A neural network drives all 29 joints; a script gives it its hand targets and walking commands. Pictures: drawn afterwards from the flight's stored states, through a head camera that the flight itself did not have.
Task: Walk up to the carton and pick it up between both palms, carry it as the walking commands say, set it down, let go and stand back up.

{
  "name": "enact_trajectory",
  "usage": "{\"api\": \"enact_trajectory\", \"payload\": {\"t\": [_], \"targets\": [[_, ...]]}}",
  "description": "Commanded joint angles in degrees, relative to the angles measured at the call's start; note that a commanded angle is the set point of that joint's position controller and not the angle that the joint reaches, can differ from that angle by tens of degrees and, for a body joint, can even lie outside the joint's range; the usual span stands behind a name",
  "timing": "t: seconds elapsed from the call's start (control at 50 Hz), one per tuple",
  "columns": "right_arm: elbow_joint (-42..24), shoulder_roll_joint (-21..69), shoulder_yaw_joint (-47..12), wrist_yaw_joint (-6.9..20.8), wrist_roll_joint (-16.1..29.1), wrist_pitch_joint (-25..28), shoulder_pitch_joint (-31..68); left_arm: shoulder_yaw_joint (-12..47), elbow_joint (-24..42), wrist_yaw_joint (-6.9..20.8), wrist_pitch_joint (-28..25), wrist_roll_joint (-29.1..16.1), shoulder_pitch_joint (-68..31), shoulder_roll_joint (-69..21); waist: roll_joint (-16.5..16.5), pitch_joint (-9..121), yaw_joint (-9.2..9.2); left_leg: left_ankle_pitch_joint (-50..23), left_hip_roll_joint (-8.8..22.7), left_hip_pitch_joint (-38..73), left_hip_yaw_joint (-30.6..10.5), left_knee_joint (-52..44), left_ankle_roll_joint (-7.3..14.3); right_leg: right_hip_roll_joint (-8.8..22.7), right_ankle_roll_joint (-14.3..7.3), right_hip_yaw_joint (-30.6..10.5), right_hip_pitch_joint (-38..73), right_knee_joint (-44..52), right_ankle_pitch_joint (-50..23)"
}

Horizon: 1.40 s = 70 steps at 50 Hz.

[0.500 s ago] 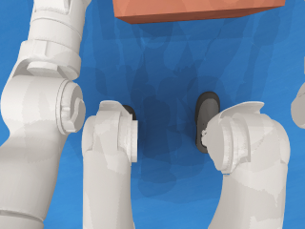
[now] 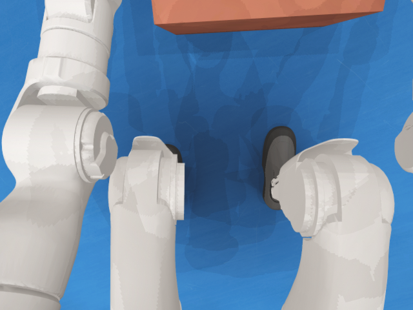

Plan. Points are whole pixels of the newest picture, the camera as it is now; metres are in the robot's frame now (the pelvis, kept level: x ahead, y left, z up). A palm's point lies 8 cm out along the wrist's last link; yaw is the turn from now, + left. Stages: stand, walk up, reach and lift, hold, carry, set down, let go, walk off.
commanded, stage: set down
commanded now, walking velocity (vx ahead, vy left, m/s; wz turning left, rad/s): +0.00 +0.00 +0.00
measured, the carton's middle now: out of the picture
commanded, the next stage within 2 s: none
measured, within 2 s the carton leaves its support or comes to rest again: neither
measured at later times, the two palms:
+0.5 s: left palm out of the picture +0.57 +0.14 -0.19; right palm out of the picture +0.55 -0.25 -0.19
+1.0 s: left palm out of the picture +0.57 +0.17 -0.19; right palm out of the picture +0.55 -0.29 -0.18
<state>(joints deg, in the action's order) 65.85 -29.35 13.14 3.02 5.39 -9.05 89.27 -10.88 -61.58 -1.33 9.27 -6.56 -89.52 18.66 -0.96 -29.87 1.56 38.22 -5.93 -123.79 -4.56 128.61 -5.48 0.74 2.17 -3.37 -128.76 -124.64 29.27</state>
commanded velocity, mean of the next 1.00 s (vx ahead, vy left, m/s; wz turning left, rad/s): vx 0.00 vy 0.00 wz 0.00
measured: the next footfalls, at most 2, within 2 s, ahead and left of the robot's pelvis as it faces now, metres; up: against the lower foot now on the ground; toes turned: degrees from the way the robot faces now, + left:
none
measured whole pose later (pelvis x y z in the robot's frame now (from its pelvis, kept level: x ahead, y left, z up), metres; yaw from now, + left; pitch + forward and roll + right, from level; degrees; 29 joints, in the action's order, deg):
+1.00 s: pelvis +0.00 -0.01 -0.01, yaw +1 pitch +34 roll +0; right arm 69.7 -34.5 10.1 0.9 12.4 -4.4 90.3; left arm -4.9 -65.0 -4.4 7.3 -12.8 -91.3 26.1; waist -1.2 -29.9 2.7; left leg 36.8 -3.1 -126.7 -4.6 130.0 -5.2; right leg 2.9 -0.2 -0.9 -130.7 -126.8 29.6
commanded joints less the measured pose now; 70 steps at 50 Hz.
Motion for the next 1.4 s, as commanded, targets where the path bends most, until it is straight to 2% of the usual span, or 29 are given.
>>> {"api": "enact_trajectory", "payload": {"t": [0.0,0.08,0.14,0.2,0.26,0.3,0.36,0.46,0.5,0.52,0.56,0.58,0.62,0.72,0.8,0.84,0.92,0.98,1.08,1.16,1.24,1.26,1.3,1.32,1.34,1.36,1.38], "targets": [[-8.3,34.4,-9.9,10.0,2.0,1.3,27.6,10.2,7.0,9.0,-0.5,-1.3,-25.9,-32.3,-2.0,56.0,1.62,-17.4,1.6,17.1,6.8,-11.0,3.7,-2.8,-2.4,4.9,30.6,5.0,-15.0],[-7.9,31.2,-8.7,9.1,1.5,1.6,27.0,9.7,6.9,8.4,-0.8,-0.9,-25.3,-29.6,-2.3,55.6,1.86,-16.6,1.6,17.0,7.0,-10.8,3.4,-2.8,-2.4,5.1,31.2,5.1,-14.2],[-6.2,24.9,-6.8,7.8,0.6,2.2,24.7,8.1,6.5,6.9,-1.3,-0.4,-23.8,-23.6,-2.0,55.6,2.09,-16.8,1.9,17.5,7.1,-10.7,2.9,-2.6,-2.2,5.3,31.4,5.1,-14.6],[-6.1,17.5,-5.1,5.2,0.5,3.5,24.5,5.8,6.1,4.6,-2.4,0.1,-22.6,-15.7,-2.2,57.2,1.20,-17.9,2.1,18.9,7.1,-10.6,2.6,-2.4,-1.9,4.9,33.6,5.0,-15.7],[-4.9,5.4,-2.3,1.7,-0.2,4.9,21.9,3.1,5.7,1.0,-3.6,0.6,-21.0,-3.9,-2.1,58.9,1.51,-19.1,2.5,19.5,7.2,-10.2,1.9,-2.2,-1.6,4.8,34.8,5.0,-17.1],[-4.2,-2.0,-1.5,-0.7,0.3,5.7,20.7,3.0,6.1,-1.4,-4.3,-0.7,-20.7,3.1,-2.1,60.6,2.04,-19.9,2.9,20.1,7.2,-10.4,1.4,-1.8,-1.5,4.9,36.2,4.8,-18.2],[-2.6,-5.2,-2.1,-2.9,1.7,6.0,21.1,3.4,5.0,-3.2,-4.7,-2.0,-21.1,6.8,-2.4,62.4,1.97,-19.9,3.2,19.3,7.4,-10.3,1.1,-1.5,-1.6,4.4,37.9,4.7,-18.8],[0.2,-9.3,-1.7,-4.4,2.4,6.9,20.0,2.3,1.7,-4.6,-5.2,-2.6,-19.1,10.1,-1.8,65.2,1.96,-21.8,4.0,19.3,6.9,-9.7,1.0,-1.1,-1.5,4.1,38.1,4.0,-20.8],[-0.4,-10.8,-0.8,-4.7,2.2,7.3,20.0,2.6,1.8,-4.8,-5.5,-2.7,-18.9,11.2,-2.1,66.9,2.56,-22.9,4.0,20.5,6.6,-9.6,0.9,-1.1,-1.3,4.6,37.6,3.8,-21.8],[2.1,-13.1,1.1,-4.2,1.2,8.0,16.9,4.5,2.3,-5.0,-5.4,-3.0,-17.8,8.0,-4.6,68.1,5.95,-24.6,4.2,23.0,5.9,-9.6,0.1,-0.9,-1.9,5.4,35.2,3.5,-23.4],[1.7,-14.0,1.5,-4.4,1.2,8.3,16.4,5.2,3.1,-4.9,-5.7,-4.1,-17.7,8.7,-5.0,70.7,6.71,-26.3,4.2,25.5,5.5,-9.0,0.0,-0.5,-1.9,5.4,34.9,3.6,-24.3],[0.3,-14.3,1.1,-4.4,1.5,8.6,16.7,5.2,3.5,-4.9,-5.7,-4.2,-17.6,8.8,-4.9,70.9,6.40,-26.5,4.3,24.3,5.7,-8.6,-0.1,-0.5,-2.0,5.0,35.6,3.8,-24.9],[-0.1,-15.0,1.3,-4.3,1.4,8.7,15.8,5.9,3.7,-4.5,-5.6,-5.6,-17.5,9.6,-3.1,72.2,7.72,-26.1,4.5,23.5,5.6,-8.4,0.1,0.0,-1.8,5.2,38.0,3.6,-25.9],[-2.6,-15.1,0.0,-3.8,3.5,8.2,16.9,6.1,5.3,-4.3,-5.4,-6.5,-18.3,13.0,-1.2,71.9,6.02,-25.2,4.8,21.4,5.9,-8.2,0.9,0.7,-1.5,4.4,39.0,3.6,-25.7],[-5.1,-16.1,-0.8,-3.2,6.0,7.8,18.8,6.0,6.2,-4.2,-4.9,-6.7,-20.1,15.1,-2.0,72.2,4.67,-23.6,5.2,22.0,6.1,-7.8,1.5,1.0,-1.5,4.0,38.8,3.5,-24.0],[-4.2,-16.3,-1.7,-2.8,6.9,7.3,18.5,5.4,5.1,-4.0,-4.4,-6.4,-19.6,16.2,-1.9,70.9,3.55,-21.9,5.5,21.7,6.0,-7.9,1.8,1.3,-1.4,4.0,38.0,3.5,-22.0],[-2.2,-16.0,-2.4,-2.0,7.1,6.2,17.2,4.5,2.5,-3.0,-3.6,-6.1,-18.4,16.8,-1.4,69.1,2.81,-19.3,5.8,19.3,6.5,-7.8,2.1,1.4,-1.5,3.5,40.0,3.9,-20.8],[-2.8,-15.3,-1.8,-1.9,7.2,5.7,16.3,5.1,5.2,-2.8,-3.6,-6.6,-19.1,16.8,-1.5,72.3,3.47,-19.8,5.8,20.6,6.7,-8.8,2.1,1.2,-1.4,3.9,42.1,4.5,-22.2],[-10.6,-20.2,1.3,-3.2,5.8,4.8,15.7,5.2,13.0,-3.5,-2.4,-7.8,-20.3,18.3,-1.9,89.5,6.50,-24.4,4.8,28.4,7.8,-9.2,1.5,0.8,-1.8,5.2,51.8,5.0,-28.9],[-16.9,-22.5,2.6,-3.6,4.7,3.0,15.5,4.6,17.3,-4.6,-0.7,-8.2,-19.1,18.8,-0.8,97.8,7.74,-24.3,3.7,32.1,8.6,-11.2,1.3,0.2,-2.1,6.8,55.7,6.7,-29.0],[-18.8,-21.9,2.0,-2.8,4.7,0.8,16.1,3.7,16.5,-5.3,1.2,-8.4,-17.5,19.0,2.1,95.9,6.35,-22.4,2.9,31.0,9.2,-14.2,1.6,-0.3,-1.9,7.4,55.0,9.0,-26.2],[-17.6,-21.2,1.8,-2.4,4.7,0.2,15.7,3.2,15.1,-5.2,1.7,-8.0,-17.2,18.7,1.6,93.4,5.79,-20.9,2.7,30.6,9.3,-15.2,1.9,-0.3,-1.9,7.5,52.9,9.9,-23.8],[-19.3,-19.7,0.1,-1.5,5.5,-0.6,16.0,2.1,13.7,-5.2,2.5,-7.5,-15.5,17.8,3.1,92.9,3.67,-21.0,2.4,30.0,9.4,-16.7,2.3,-0.4,-1.9,6.9,54.4,11.3,-23.9],[-18.3,-18.5,-0.6,-1.0,6.3,-0.9,15.0,1.7,13.4,-5.1,2.8,-7.1,-15.5,18.3,2.8,91.9,2.93,-19.5,2.6,29.8,9.8,-17.3,2.6,-0.4,-1.9,6.7,54.3,12.0,-22.8],[-17.3,-17.5,-1.5,-0.6,6.4,-1.5,14.8,1.3,12.0,-4.9,3.2,-7.1,-15.0,18.3,4.3,91.4,2.01,-19.1,2.4,29.1,9.6,-18.1,2.9,-0.4,-1.8,6.3,55.1,12.5,-22.7],[-16.7,-16.5,-1.4,-0.2,7.0,-1.9,14.2,1.6,12.8,-4.8,3.4,-6.7,-14.8,17.5,2.9,90.9,1.42,-19.4,2.3,29.5,9.5,-19.5,3.0,-0.6,-1.7,6.5,53.9,13.4,-22.5],[-15.6,-16.6,-1.4,0.3,6.7,-2.2,14.2,0.8,11.4,-4.6,3.6,-6.0,-14.6,17.9,2.9,89.8,0.90,-18.9,2.3,29.0,9.8,-19.9,2.9,-0.7,-1.9,6.3,53.4,14.0,-22.1]]}}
